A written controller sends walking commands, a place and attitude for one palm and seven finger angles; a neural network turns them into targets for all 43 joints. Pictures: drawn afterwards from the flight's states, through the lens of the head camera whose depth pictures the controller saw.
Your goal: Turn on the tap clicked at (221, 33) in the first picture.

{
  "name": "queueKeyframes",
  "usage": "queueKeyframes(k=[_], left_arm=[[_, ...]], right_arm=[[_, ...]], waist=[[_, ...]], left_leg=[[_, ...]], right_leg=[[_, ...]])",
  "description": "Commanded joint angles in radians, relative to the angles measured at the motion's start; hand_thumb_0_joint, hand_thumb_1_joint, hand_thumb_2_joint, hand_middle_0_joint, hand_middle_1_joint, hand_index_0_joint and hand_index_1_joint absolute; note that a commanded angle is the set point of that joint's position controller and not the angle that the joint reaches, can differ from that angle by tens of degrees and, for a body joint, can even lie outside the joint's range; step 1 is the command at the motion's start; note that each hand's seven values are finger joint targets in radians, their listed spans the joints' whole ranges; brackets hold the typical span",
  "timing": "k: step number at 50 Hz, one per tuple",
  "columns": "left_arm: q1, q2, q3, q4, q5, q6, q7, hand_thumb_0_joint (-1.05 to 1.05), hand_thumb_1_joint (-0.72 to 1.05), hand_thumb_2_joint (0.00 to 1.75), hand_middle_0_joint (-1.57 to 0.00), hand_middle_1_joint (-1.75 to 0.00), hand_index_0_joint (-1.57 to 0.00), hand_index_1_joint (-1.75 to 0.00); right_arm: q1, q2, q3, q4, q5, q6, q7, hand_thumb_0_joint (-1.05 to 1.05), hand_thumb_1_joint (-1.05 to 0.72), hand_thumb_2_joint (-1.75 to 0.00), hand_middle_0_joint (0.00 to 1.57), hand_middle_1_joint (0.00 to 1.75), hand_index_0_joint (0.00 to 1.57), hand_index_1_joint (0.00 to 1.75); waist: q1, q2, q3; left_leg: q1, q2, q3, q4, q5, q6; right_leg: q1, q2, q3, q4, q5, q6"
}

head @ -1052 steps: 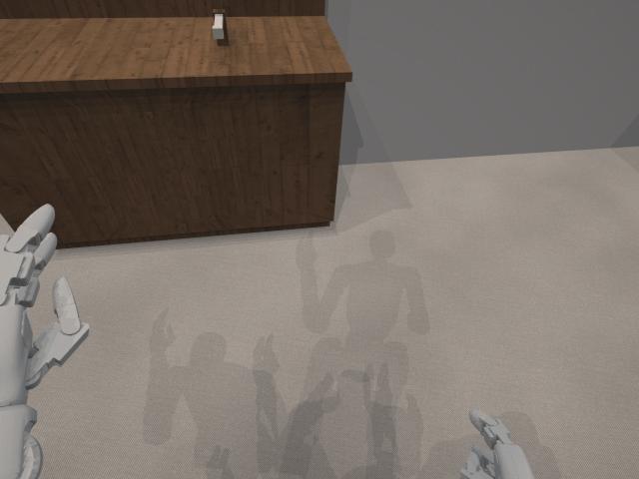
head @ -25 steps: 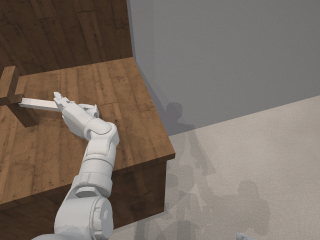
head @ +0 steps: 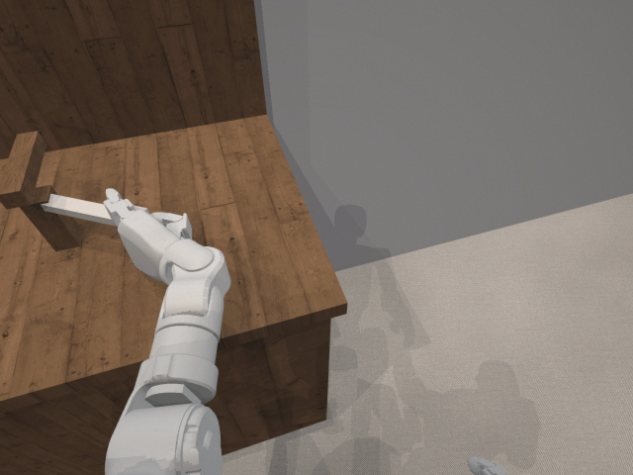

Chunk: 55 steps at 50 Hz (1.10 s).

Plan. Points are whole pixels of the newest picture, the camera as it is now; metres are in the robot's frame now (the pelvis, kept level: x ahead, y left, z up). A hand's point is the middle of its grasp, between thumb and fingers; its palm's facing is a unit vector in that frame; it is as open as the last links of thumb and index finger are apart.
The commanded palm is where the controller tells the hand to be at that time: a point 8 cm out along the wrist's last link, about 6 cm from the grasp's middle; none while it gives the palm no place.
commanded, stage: lift the hand up off the lever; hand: left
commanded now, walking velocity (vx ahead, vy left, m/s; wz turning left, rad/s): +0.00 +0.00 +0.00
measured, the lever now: (137, 220) +0.42 +0.26 +0.10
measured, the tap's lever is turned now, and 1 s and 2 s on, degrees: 57 51 51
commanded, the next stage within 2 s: draw the hand back beside the body in 1.24 s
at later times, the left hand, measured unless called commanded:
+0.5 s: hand (168, 228) +0.39 +0.20 +0.12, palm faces +0.83 -0.55 -0.08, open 7.8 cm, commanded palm +0.35 +0.20 +0.15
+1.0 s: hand (160, 175) +0.40 +0.19 +0.20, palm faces +0.80 -0.60 -0.06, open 7.8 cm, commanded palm +0.34 +0.20 +0.17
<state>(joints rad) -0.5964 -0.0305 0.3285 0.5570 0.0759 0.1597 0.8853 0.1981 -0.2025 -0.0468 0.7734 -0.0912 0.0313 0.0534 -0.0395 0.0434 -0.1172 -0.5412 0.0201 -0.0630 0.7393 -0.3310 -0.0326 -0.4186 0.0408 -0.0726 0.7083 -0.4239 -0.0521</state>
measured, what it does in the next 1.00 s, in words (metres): stands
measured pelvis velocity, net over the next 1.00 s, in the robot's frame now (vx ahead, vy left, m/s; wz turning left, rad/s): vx -0.02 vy -0.01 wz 0.02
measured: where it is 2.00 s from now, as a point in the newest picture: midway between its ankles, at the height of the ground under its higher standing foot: outside the picture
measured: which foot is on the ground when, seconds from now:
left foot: down 0.00-1.00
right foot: down 0.00-1.00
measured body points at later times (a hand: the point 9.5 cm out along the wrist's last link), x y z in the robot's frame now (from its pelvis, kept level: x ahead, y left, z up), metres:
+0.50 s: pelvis -0.02 +0.00 +0.00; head +0.00 -0.02 +0.45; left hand +0.34 +0.22 +0.13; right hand +0.13 -0.23 -0.12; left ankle +0.02 +0.14 -0.71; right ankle -0.04 -0.09 -0.71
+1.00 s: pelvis -0.02 -0.01 +0.01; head -0.04 -0.03 +0.46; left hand +0.35 +0.21 +0.21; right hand +0.12 -0.24 -0.12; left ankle +0.02 +0.14 -0.71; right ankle -0.04 -0.09 -0.71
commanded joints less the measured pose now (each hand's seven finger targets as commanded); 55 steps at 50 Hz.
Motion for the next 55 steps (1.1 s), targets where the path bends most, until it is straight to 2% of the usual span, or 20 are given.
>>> queueKeyframes(k=[1, 2, 3, 6, 13, 19, 24, 27, 28, 31, 33, 34, 40, 43, 46, 48, 49, 52, 53, 55], left_arm=[[-0.550, 0.163, -0.090, -0.362, 0.083, -0.098, 0.041, 0.00, 0.90, 0.90, -0.15, -0.15, -0.15, -0.15], [-0.540, 0.155, -0.097, -0.355, 0.081, -0.093, 0.041, 0.00, 0.90, 0.90, -0.15, -0.15, -0.15, -0.15], [-0.548, 0.197, -0.064, -0.365, 0.079, -0.093, 0.043, 0.00, 0.90, 0.90, -0.15, -0.15, -0.15, -0.15], [-0.568, 0.153, -0.111, -0.412, 0.081, -0.096, 0.038, 0.00, 0.90, 0.90, -0.15, -0.15, -0.15, -0.15], [-0.602, 0.183, -0.100, -0.438, 0.085, -0.084, 0.037, 0.00, 0.90, 0.90, -0.15, -0.15, -0.15, -0.15], [-0.625, 0.145, -0.150, -0.491, 0.097, -0.079, 0.029, 0.00, 0.90, 0.90, -0.15, -0.15, -0.15, -0.15], [-0.651, 0.140, -0.159, -0.449, 0.089, -0.056, 0.023, 0.00, 0.90, 0.90, -0.15, -0.15, -0.15, -0.15], [-0.653, 0.150, -0.143, -0.384, 0.072, -0.042, 0.019, 0.00, 0.90, 0.90, -0.15, -0.15, -0.15, -0.15], [-0.652, 0.199, -0.101, -0.396, 0.076, -0.042, 0.022, 0.00, 0.90, 0.90, -0.15, -0.15, -0.15, -0.15], [-0.706, 0.159, -0.147, -0.418, 0.089, -0.045, 0.025, 0.00, 0.90, 0.90, -0.15, -0.15, -0.15, -0.15], [-0.681, 0.212, -0.097, -0.389, 0.092, -0.040, 0.031, 0.00, 0.90, 0.90, -0.15, -0.15, -0.15, -0.15], [-0.705, 0.186, -0.123, -0.404, 0.092, -0.043, 0.028, 0.00, 0.90, 0.90, -0.15, -0.15, -0.15, -0.15], [-0.724, 0.224, -0.096, -0.426, 0.093, -0.047, 0.027, 0.00, 0.90, 0.90, -0.15, -0.15, -0.15, -0.15], [-0.669, 0.231, -0.084, -0.381, 0.086, -0.024, 0.019, 0.00, 0.90, 0.90, -0.15, -0.15, -0.15, -0.15], [-0.574, 0.124, -0.148, -0.246, 0.036, 0.043, -0.011, 0.00, 0.90, 0.90, -0.15, -0.15, -0.15, -0.15], [-0.454, 0.140, -0.097, -0.094, -0.007, 0.107, -0.031, 0.00, 0.90, 0.90, -0.15, -0.15, -0.15, -0.15], [-0.461, 0.092, -0.133, -0.082, -0.032, 0.128, -0.042, 0.00, 0.90, 0.90, -0.15, -0.15, -0.15, -0.15], [-0.439, 0.114, -0.084, -0.087, -0.076, 0.155, -0.037, 0.00, 0.90, 0.90, -0.15, -0.15, -0.15, -0.15], [-0.410, 0.185, -0.020, -0.069, -0.071, 0.148, -0.030, 0.00, 0.90, 0.90, -0.15, -0.15, -0.15, -0.15], [-0.490, 0.177, -0.037, -0.154, -0.042, 0.116, -0.008, 0.00, 0.90, 0.90, -0.15, -0.15, -0.15, -0.15]], right_arm=[[-0.078, -0.108, -0.031, -0.120, 0.001, -0.049, -0.007, 0.00, -0.90, -0.90, 0.20, 0.30, 0.20, 0.30], [-0.081, -0.106, -0.029, -0.121, 0.001, -0.053, -0.006, 0.00, -0.90, -0.90, 0.20, 0.30, 0.20, 0.30], [-0.079, -0.115, -0.032, -0.116, 0.000, -0.053, -0.011, 0.00, -0.90, -0.90, 0.20, 0.30, 0.20, 0.30], [-0.092, -0.105, -0.029, -0.121, 0.001, -0.066, -0.009, 0.00, -0.90, -0.90, 0.20, 0.30, 0.20, 0.30], [-0.100, -0.110, -0.028, -0.107, -0.002, -0.083, -0.013, 0.00, -0.90, -0.90, 0.20, 0.30, 0.20, 0.30], [-0.114, -0.099, -0.024, -0.109, 0.001, -0.101, -0.011, 0.00, -0.90, -0.90, 0.20, 0.30, 0.20, 0.30], [-0.131, -0.101, -0.019, -0.103, 0.006, -0.107, -0.022, 0.00, -0.90, -0.90, 0.20, 0.30, 0.20, 0.30], [-0.137, -0.103, -0.015, -0.097, 0.011, -0.111, -0.034, 0.00, -0.90, -0.90, 0.20, 0.30, 0.20, 0.30], [-0.134, -0.109, -0.017, -0.095, 0.008, -0.109, -0.038, 0.00, -0.90, -0.90, 0.20, 0.30, 0.20, 0.30], [-0.143, -0.097, -0.011, -0.097, 0.008, -0.119, -0.033, 0.00, -0.90, -0.90, 0.20, 0.30, 0.20, 0.30], [-0.131, -0.104, -0.016, -0.087, 0.004, -0.119, -0.035, 0.00, -0.90, -0.90, 0.20, 0.30, 0.20, 0.30], [-0.136, -0.099, -0.010, -0.094, 0.007, -0.119, -0.033, 0.00, -0.90, -0.90, 0.20, 0.30, 0.20, 0.30], [-0.135, -0.102, -0.014, -0.099, 0.009, -0.124, -0.038, 0.00, -0.90, -0.90, 0.20, 0.30, 0.20, 0.30], [-0.137, -0.109, -0.018, -0.092, 0.010, -0.117, -0.047, 0.00, -0.90, -0.90, 0.20, 0.30, 0.20, 0.30], [-0.149, -0.108, -0.011, -0.102, 0.028, -0.106, -0.052, 0.00, -0.90, -0.90, 0.20, 0.30, 0.20, 0.30], [-0.162, -0.125, -0.006, -0.094, 0.046, -0.086, -0.062, 0.00, -0.90, -0.90, 0.20, 0.30, 0.20, 0.30], [-0.170, -0.123, 0.007, -0.105, 0.059, -0.079, -0.062, 0.00, -0.90, -0.90, 0.20, 0.30, 0.20, 0.30], [-0.193, -0.123, 0.012, -0.114, 0.072, -0.064, -0.070, 0.00, -0.90, -0.90, 0.20, 0.30, 0.20, 0.30], [-0.195, -0.127, 0.009, -0.104, 0.072, -0.053, -0.074, 0.00, -0.90, -0.90, 0.20, 0.30, 0.20, 0.30], [-0.198, -0.113, 0.012, -0.114, 0.063, -0.049, -0.063, 0.00, -0.90, -0.90, 0.20, 0.30, 0.20, 0.30]], waist=[[0.007, 0.013, -0.387], [0.009, 0.008, -0.378], [0.010, -0.002, -0.390], [0.009, 0.024, -0.398], [0.008, 0.024, -0.397], [0.011, 0.075, -0.418], [-0.003, 0.014, -0.368], [-0.007, -0.040, -0.339], [0.009, -0.006, -0.362], [0.003, 0.042, -0.370], [0.010, 0.023, -0.367], [0.005, 0.033, -0.365], [0.010, 0.023, -0.391], [0.014, 0.001, -0.355], [0.006, -0.065, -0.269], [0.025, -0.119, -0.178], [0.019, -0.151, -0.146], [0.042, -0.199, -0.113], [0.066, -0.166, -0.106], [0.057, -0.130, -0.126]], left_leg=[[0.279, -0.014, 0.040, -0.018, 0.439, 0.031], [0.269, -0.017, 0.042, -0.019, 0.427, 0.032], [0.273, -0.017, 0.039, -0.022, 0.419, 0.033], [0.294, -0.015, 0.041, -0.018, 0.441, 0.029], [0.300, -0.016, 0.031, -0.025, 0.413, 0.025], [0.334, -0.013, 0.028, -0.025, 0.445, 0.013], [0.300, -0.016, 0.029, -0.044, 0.374, 0.022], [0.269, -0.023, 0.038, -0.061, 0.301, 0.035], [0.270, -0.028, 0.036, -0.068, 0.295, 0.032], [0.297, -0.024, 0.039, -0.063, 0.314, 0.029], [0.280, -0.026, 0.034, -0.065, 0.298, 0.029], [0.283, -0.025, 0.037, -0.065, 0.309, 0.031], [0.278, -0.027, 0.042, -0.068, 0.302, 0.034], [0.262, -0.030, 0.045, -0.082, 0.279, 0.034], [0.237, -0.037, 0.049, -0.122, 0.211, 0.038], [0.203, -0.046, 0.050, -0.161, 0.150, 0.041], [0.202, -0.048, 0.051, -0.181, 0.143, 0.046], [0.220, -0.048, 0.057, -0.206, 0.150, 0.049], [0.226, -0.049, 0.057, -0.219, 0.160, 0.047], [0.237, -0.042, 0.061, -0.211, 0.191, 0.049]], right_leg=[[0.083, -0.028, -0.004, -0.087, 0.508, 0.020], [0.084, -0.028, -0.004, -0.089, 0.505, 0.022], [0.092, -0.027, -0.001, -0.093, 0.496, 0.022], [0.088, -0.028, -0.002, -0.087, 0.509, 0.021], [0.074, -0.023, -0.004, -0.092, 0.464, 0.020], [0.062, -0.025, -0.007, -0.082, 0.457, 0.014], [0.058, -0.030, -0.001, -0.104, 0.413, 0.019], [0.069, -0.033, 0.009, -0.130, 0.370, 0.027], [0.081, -0.031, 0.013, -0.131, 0.356, 0.023], [0.060, -0.031, 0.009, -0.126, 0.356, 0.020], [0.066, -0.026, 0.012, -0.132, 0.341, 0.021], [0.069, -0.031, 0.012, -0.126, 0.361, 0.021], [0.090, -0.033, 0.018, -0.125, 0.367, 0.023], [0.103, -0.033, 0.023, -0.144, 0.352, 0.023], [0.100, -0.035, 0.019, -0.186, 0.279, 0.028], [0.116, -0.039, 0.030, -0.242, 0.206, 0.032], [0.124, -0.047, 0.031, -0.262, 0.195, 0.037], [0.150, -0.062, 0.047, -0.311, 0.194, 0.052], [0.160, -0.057, 0.048, -0.311, 0.194, 0.045], [0.156, -0.063, 0.042, -0.289, 0.248, 0.047]])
